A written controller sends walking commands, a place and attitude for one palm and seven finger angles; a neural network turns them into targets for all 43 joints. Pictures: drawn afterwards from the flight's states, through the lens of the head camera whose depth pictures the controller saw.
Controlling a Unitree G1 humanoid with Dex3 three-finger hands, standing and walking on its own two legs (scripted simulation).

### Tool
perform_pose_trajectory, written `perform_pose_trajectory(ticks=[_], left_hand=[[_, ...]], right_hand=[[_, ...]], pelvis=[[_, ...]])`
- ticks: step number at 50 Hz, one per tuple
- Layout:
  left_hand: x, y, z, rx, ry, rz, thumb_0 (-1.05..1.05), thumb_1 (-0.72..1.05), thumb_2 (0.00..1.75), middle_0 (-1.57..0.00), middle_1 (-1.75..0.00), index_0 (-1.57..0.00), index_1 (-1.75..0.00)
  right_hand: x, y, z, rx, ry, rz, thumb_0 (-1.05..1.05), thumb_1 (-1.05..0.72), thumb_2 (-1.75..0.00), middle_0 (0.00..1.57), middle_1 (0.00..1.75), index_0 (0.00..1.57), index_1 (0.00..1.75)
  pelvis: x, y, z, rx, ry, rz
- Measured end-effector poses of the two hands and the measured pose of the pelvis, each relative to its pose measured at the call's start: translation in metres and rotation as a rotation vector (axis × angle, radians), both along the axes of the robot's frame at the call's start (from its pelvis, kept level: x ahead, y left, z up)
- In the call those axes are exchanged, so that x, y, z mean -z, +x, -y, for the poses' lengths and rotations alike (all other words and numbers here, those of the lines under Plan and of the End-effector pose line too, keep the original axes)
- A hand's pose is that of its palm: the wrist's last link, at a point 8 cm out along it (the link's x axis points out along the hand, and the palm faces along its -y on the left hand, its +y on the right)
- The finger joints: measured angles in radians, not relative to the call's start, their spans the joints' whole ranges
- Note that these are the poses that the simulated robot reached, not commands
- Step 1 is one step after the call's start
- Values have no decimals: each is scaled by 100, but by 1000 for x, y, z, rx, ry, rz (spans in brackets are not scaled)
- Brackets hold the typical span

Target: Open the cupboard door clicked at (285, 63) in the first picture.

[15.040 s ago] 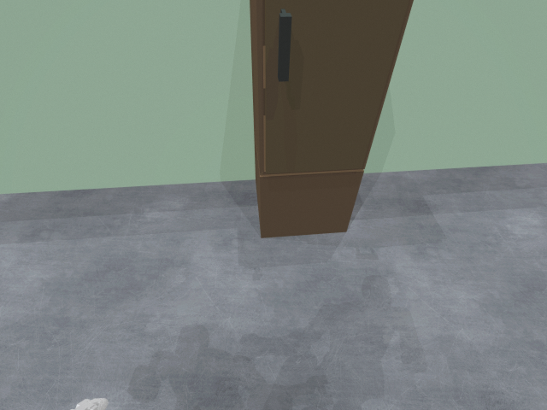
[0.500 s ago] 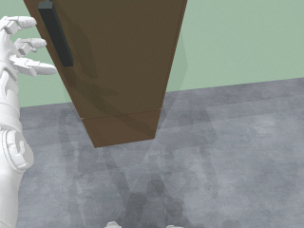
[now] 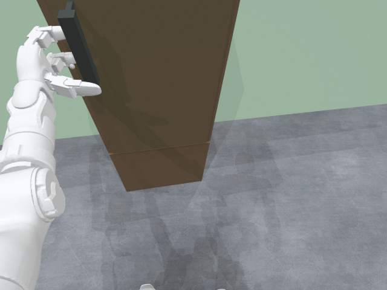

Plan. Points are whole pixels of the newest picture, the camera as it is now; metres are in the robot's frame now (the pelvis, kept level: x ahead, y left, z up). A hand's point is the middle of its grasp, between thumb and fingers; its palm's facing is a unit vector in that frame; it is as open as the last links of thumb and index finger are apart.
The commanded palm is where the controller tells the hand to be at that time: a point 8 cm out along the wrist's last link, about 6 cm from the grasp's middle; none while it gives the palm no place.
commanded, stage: slide the fingers in behind the handle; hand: left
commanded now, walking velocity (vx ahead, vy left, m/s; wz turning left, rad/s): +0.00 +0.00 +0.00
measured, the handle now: (82, 47) +0.59 +0.19 +0.15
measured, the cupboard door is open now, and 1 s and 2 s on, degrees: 0 0 4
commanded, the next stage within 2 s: close the thumb around the handle in 0.80 s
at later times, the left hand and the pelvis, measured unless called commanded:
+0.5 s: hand (74, 67) +0.51 +0.19 +0.16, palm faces +0.14 -0.99 +0.00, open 14.4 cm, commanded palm +0.50 +0.21 +0.15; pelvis +0.00 -0.01 +0.00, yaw +2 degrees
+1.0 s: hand (91, 63) +0.54 +0.17 +0.15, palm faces +0.10 -1.00 +0.00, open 13.7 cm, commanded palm +0.51 +0.21 +0.15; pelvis +0.00 +0.00 +0.00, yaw -1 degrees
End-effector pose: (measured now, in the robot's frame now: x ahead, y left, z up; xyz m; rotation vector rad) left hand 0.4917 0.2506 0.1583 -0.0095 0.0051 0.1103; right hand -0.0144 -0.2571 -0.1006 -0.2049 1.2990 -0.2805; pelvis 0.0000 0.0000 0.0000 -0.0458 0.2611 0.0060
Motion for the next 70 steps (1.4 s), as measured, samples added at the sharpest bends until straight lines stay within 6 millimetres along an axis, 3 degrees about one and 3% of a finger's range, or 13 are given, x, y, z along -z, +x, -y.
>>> perform_pose_trajectory(ticks=[13, 25, 33, 37, 41, 49, 58, 70], left_hand=[[-1, -5, 4, -22, 10, -1, -1, -50, 30, -23, -118, -23, -118], [0, -5, 6, -33, 14, 2, -1, -50, 30, -22, -119, -22, -119], [-1, 0, 9, -22, 23, -8, -1, -50, 30, -22, -120, -23, -120], [3, 7, 19, 16, 6, -23, -1, -50, 30, -23, -120, -24, -120], [10, 16, 32, 31, -23, -35, -1, -50, 30, -26, -120, -27, -120], [13, 26, 27, 9, 8, -16, -1, -48, 30, -29, -120, -31, -121], [11, 26, 27, 16, 3, -31, -1, -20, 42, -32, -124, -32, -124], [10, 23, 31, 11, -8, -25, 0, 43, 69, -36, -130, -36, -130]], right_hand=[[0, -6, 11, -13, -6, -24, 0, -91, -90, 20, 29, 20, 30], [2, 2, 13, -46, -6, -23, 0, -91, -90, 20, 29, 20, 30], [4, 9, 10, -60, 1, -8, 0, -91, -90, 20, 29, 20, 30], [4, 9, 8, -56, 0, -7, 0, -91, -90, 20, 29, 20, 30], [2, 6, 7, -33, -6, 2, 0, -91, -90, 20, 29, 20, 30], [0, -16, 2, 27, 4, -43, 0, -91, -90, 20, 29, 20, 30], [-2, -26, 0, 48, 11, -93, 0, -91, -90, 20, 29, 20, 30], [-2, -7, 7, 29, -3, -36, 0, -91, -90, 20, 29, 20, 30]], pelvis=[[0, -2, 7, -17, 2, 5], [1, -2, 8, -33, 1, -2], [2, -2, 6, -38, 0, -10], [2, -1, 6, -33, 0, -17], [3, 0, 5, -17, 1, -26], [3, 4, 4, 11, 5, -37], [0, 9, 4, 7, 3, -30], [-1, 8, 5, 9, 6, -24]])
